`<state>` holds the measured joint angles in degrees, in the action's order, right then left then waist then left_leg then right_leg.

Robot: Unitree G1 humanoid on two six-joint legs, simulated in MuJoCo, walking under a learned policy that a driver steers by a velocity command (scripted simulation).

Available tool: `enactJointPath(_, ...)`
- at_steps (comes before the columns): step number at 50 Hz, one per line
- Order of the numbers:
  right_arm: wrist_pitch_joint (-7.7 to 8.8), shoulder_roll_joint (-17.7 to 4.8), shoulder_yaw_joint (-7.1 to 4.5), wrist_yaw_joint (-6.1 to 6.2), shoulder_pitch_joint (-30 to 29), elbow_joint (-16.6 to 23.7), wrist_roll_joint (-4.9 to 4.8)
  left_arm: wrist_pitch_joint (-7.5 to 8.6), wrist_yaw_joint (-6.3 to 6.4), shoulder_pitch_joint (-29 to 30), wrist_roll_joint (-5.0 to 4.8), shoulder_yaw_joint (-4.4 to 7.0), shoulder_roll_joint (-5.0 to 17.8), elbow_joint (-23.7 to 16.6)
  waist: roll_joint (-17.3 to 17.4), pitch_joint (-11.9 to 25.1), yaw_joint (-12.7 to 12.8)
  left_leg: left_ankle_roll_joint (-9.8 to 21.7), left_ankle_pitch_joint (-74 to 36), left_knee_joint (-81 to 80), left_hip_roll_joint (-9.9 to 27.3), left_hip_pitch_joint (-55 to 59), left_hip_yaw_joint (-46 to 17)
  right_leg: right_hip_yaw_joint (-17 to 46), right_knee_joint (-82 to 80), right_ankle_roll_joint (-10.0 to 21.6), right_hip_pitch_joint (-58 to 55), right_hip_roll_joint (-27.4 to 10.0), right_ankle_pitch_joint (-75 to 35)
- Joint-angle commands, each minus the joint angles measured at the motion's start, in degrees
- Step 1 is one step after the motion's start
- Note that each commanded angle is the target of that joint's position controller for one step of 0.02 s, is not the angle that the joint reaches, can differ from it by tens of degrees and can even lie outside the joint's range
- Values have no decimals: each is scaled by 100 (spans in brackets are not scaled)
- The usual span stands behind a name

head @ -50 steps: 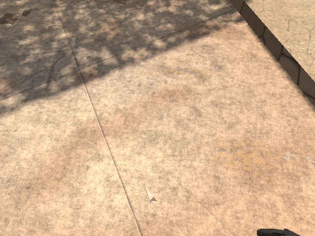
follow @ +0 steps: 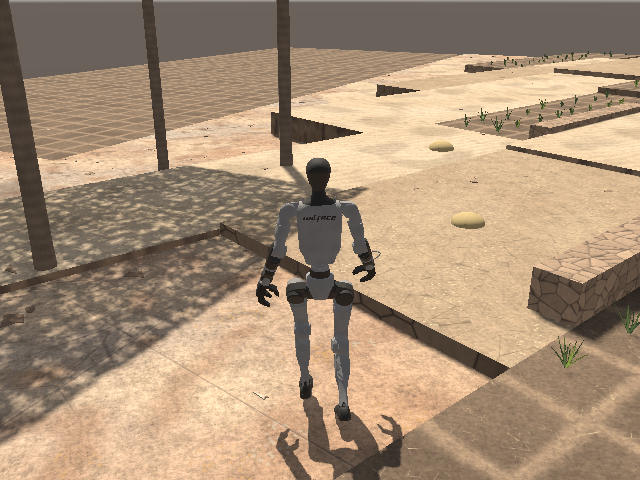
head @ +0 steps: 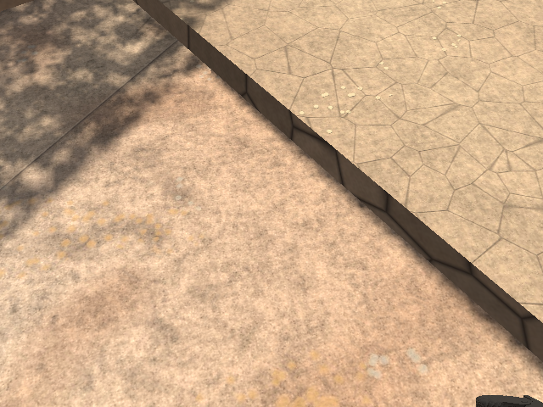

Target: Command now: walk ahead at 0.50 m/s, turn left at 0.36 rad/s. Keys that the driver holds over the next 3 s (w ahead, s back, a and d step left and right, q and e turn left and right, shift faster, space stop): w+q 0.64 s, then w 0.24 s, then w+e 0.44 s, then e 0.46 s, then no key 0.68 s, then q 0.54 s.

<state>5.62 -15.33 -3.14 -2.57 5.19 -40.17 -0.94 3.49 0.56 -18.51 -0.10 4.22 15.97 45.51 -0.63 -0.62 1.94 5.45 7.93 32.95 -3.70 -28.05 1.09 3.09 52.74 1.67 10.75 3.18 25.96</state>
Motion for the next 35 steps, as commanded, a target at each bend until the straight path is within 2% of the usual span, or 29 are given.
enactJointPath(1, -81, -837, -278, 85, 1386, 117, -29, 374, -96, 438, -137, 63, 742, -773, 649, 1025, -787, 1343, 935, -1546, 1952, 4084, -3600, 424, 2315, -70, 3613, -356, -191)
enactJointPath(2, -106, -799, -260, 100, 1113, 168, 36, 415, -76, 715, -43, 53, 658, -840, 123, 519, -602, 1200, 323, -1659, 1737, 3244, -3101, 324, 1789, -67, 3494, -538, -509)
enactJointPath(3, -106, -687, -218, 118, 949, 231, 61, 399, -36, 777, 91, 92, 668, -859, -1, 389, -433, 1106, -306, -1764, 1548, 2729, -2759, 296, 1328, -104, 3155, -699, -741)
enactJointPath(4, -114, -698, -210, 127, 876, 288, 81, 367, -21, 706, 123, 107, 627, -896, 172, 358, -278, 1099, -715, -1857, 1421, 2415, -2619, 265, 1079, -167, 2888, -739, -833)
enactJointPath(7, -108, -776, -241, 186, 925, 253, 23, 248, 32, 688, 126, 87, 479, -901, 339, 310, -156, 1127, -1325, -1990, 1239, 1899, -2209, 115, 379, -387, 2719, -736, -1053)
enactJointPath(9, -125, -917, -291, 252, 1066, 181, -11, 229, 55, 1115, 130, 43, 359, -997, 353, 198, -261, 1001, -1464, -2006, 1058, 1654, -1947, 63, -412, -490, 2660, -650, -1756)
enactJointPath(12, -205, -936, -314, 322, 1343, 52, -57, 279, -3, 1738, 93, -15, 215, -1091, 492, 178, -489, 704, -1276, -1857, 758, 1412, -1732, 25, -1586, -506, 2136, -389, -2826)
enactJointPath(14, -250, -918, -317, 342, 1568, -31, -79, 318, -61, 2080, 30, -18, 233, -1156, 550, 167, -620, 633, -991, -1763, 779, 1457, -1917, 34, -2005, -488, 1885, -243, -3109)
enactJointPath(17, -320, -859, -315, 369, 1790, -104, -98, 397, -138, 2408, -24, 18, 362, -1265, 578, 121, -684, 617, -688, -1399, 942, 2033, -2428, 197, -2503, -390, 1886, -152, -2785)
enactJointPath(19, -354, -894, -347, 399, 1736, -82, -85, 463, -163, 2297, -54, 76, 503, -1245, 722, 140, -561, 571, -819, -1102, 1042, 2290, -2730, 235, -2713, -266, 1613, -132, -2365)
enactJointPath(20, -367, -871, -351, 401, 1629, -39, -83, 492, -151, 1992, -60, 120, 576, -1168, 809, 232, -375, 509, -1064, -885, 996, 2272, -2778, 175, -2881, -150, 1161, -128, -2295)
enactJointPath(21, -358, -760, -317, 385, 1483, 48, -63, 514, -115, 1449, -17, 204, 733, -1050, 775, 550, -81, 350, -1472, -371, 771, 2086, -2610, 157, -3033, 46, 250, -261, -2435)
enactJointPath(22, -321, -506, -224, 347, 1318, 196, 11, 517, -64, 579, 79, 291, 986, -956, 463, 1264, 358, 153, -1100, 933, 515, 1379, -2236, 759, -2737, 431, -1275, -1038, -2434)
enactJointPath(23, -279, -171, -104, 351, 2111, 272, -85, 448, -33, -168, 173, 400, 1428, -789, -1038, 2143, 238, -292, 1297, 2801, -300, -569, -1395, 2917, -2778, 1421, -3416, -2415, -1933)
enactJointPath(24, -266, -553, -118, 364, 2235, 258, -122, 394, -65, -254, -7, 341, 1090, -699, -1516, 2088, 229, -391, 2666, 3740, 22, -1489, -1241, 4138, -3179, 1610, -3430, -2883, -706)
enactJointPath(25, -297, -940, -226, 362, 1763, 255, -117, 349, -46, 33, -29, 229, 682, -790, -846, 1228, 335, -451, 2184, 4099, 306, -1789, -1235, 3455, -3372, 1336, -2676, -2604, -316)
enactJointPath(26, -334, -968, -245, 364, 1354, 336, -52, 291, -35, 337, 20, 162, 540, -827, -403, 669, 274, -488, 1721, 4080, 499, -1702, -1002, 2678, -3499, 1096, -1915, -2321, -662)
enactJointPath(27, -341, -884, -255, 343, 1102, 434, 14, 260, -44, 543, 35, 114, 440, -772, -273, 231, 158, -506, 1450, 3833, 636, -1624, -917, 2149, -3694, 1004, -1253, -2078, -1160)
enactJointPath(28, -362, -791, -268, 313, 1053, 476, 14, 264, -46, 644, 67, 68, 357, -732, -368, 65, 21, -492, 1277, 3643, 792, -1426, -878, 1717, -3860, 912, -829, -1888, -1504)
enactJointPath(30, -418, -521, -219, 265, 1154, 500, -57, 290, -72, 724, 47, 77, 379, -639, -545, -23, -121, -505, 1116, 3413, 907, -1182, -723, 1143, -4148, 906, -370, -1732, -1845)
enactJointPath(32, -449, -428, -186, 252, 976, 611, -29, 332, -82, 709, 29, 130, 552, -513, -471, -81, -148, -577, 814, 3080, 990, -1298, -685, 753, -4350, 1010, -270, -1776, -2238)
enactJointPath(35, -396, -319, -110, 213, 680, 658, 6, 337, -102, 579, 30, 164, 719, -307, -280, -34, -95, -595, 17, 2184, 992, -1208, -675, 233, -4420, 1029, -341, -1693, -2793)
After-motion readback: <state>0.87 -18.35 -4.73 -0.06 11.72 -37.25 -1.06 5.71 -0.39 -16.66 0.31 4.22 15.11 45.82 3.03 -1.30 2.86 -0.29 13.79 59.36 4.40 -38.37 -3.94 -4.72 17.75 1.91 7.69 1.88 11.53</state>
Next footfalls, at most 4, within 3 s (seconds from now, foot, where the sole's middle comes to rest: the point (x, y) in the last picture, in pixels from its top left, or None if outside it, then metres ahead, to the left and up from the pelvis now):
0.44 right None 0.43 -0.08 -0.76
0.94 left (173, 358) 0.57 0.29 -0.76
1.46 right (238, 242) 0.92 0.15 -0.76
1.94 left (167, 233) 0.94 0.36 -0.76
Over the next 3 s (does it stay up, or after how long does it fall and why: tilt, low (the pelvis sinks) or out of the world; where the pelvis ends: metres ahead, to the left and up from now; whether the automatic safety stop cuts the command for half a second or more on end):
stays up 0.87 0.26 0.02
